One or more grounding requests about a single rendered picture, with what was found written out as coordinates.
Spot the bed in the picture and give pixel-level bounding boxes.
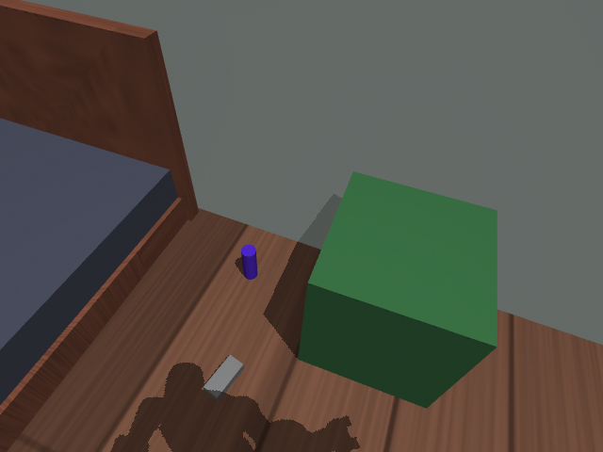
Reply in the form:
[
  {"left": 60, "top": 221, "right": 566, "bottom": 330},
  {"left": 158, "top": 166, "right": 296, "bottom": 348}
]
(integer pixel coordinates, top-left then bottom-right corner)
[{"left": 0, "top": 0, "right": 199, "bottom": 452}]

